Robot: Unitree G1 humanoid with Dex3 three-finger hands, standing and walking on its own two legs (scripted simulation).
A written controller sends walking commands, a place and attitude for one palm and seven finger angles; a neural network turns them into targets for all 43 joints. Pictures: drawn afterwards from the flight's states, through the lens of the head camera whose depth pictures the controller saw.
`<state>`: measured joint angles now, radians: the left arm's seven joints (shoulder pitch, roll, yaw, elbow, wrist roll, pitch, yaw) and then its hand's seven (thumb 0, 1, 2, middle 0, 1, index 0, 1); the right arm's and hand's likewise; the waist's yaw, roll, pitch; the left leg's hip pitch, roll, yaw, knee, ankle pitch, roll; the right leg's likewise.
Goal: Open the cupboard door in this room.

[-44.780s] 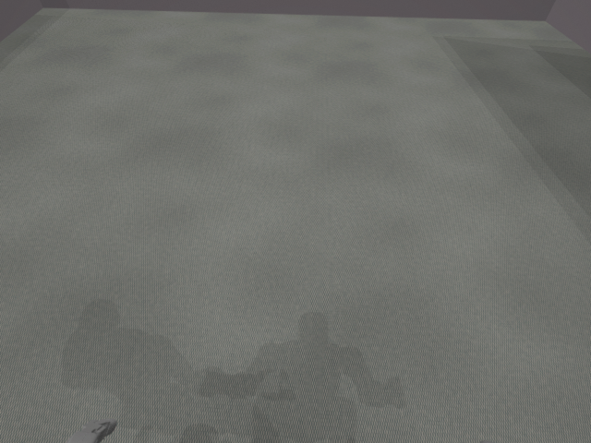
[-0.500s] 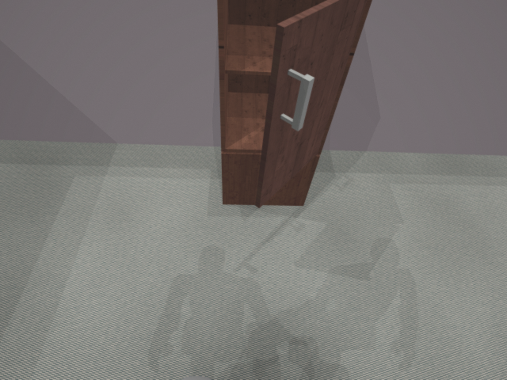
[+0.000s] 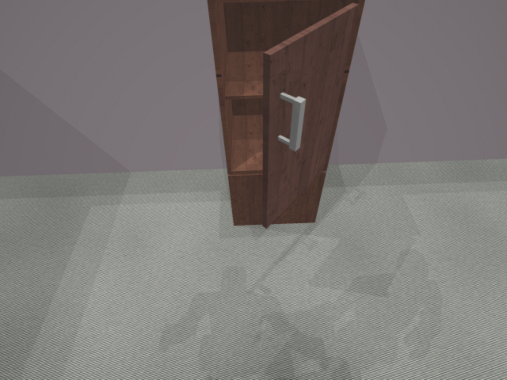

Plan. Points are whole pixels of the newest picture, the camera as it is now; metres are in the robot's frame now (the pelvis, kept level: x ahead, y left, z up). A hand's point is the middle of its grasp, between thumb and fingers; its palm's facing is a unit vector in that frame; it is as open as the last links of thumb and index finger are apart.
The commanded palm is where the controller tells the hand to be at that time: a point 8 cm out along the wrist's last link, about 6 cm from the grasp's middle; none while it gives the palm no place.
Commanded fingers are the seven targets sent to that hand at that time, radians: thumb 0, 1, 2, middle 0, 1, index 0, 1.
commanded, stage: let the arm hang, fingers relaxed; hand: left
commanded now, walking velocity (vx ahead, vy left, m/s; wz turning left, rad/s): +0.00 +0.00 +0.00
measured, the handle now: (289, 122) +0.66 -0.04 +0.04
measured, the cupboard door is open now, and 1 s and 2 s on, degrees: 48 48 48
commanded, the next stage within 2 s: look to check the result in 0.12 s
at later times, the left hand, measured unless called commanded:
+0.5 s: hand out of the picture +0.10 +0.23 -0.16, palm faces -0.02 -0.94 -0.33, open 7.4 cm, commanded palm none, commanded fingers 0.00 0.90 0.90 -0.20 -0.30 -0.20 -0.30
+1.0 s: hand out of the picture +0.11 +0.22 -0.16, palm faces -0.03 -0.95 -0.32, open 7.4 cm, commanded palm none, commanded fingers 0.00 0.90 0.90 -0.20 -0.30 -0.20 -0.30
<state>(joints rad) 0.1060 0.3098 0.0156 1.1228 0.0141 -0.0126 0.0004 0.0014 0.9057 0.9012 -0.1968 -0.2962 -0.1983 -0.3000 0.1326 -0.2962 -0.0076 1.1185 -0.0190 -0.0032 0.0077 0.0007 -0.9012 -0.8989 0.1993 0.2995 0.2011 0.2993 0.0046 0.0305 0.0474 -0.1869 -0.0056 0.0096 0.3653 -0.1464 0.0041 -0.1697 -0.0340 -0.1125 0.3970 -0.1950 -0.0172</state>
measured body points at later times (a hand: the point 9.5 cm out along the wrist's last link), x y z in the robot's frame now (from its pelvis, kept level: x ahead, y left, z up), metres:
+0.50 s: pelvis +0.03 -0.01 +0.00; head +0.05 -0.02 +0.45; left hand +0.10 +0.28 -0.13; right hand +0.10 -0.30 -0.14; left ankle +0.03 +0.12 -0.74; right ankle +0.02 -0.11 -0.74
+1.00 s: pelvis +0.04 -0.01 +0.00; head +0.05 -0.02 +0.45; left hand +0.11 +0.27 -0.14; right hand +0.10 -0.29 -0.14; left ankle +0.03 +0.12 -0.74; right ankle +0.02 -0.11 -0.74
